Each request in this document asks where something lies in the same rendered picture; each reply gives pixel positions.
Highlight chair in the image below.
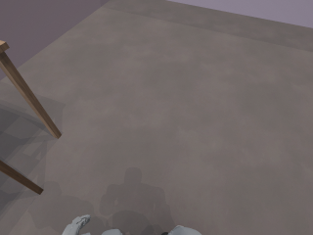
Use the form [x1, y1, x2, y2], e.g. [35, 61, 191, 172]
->
[0, 161, 43, 195]

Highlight left robot hand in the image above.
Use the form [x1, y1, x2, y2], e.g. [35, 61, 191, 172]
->
[62, 214, 91, 235]

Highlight table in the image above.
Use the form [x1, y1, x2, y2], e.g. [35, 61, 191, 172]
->
[0, 40, 62, 139]

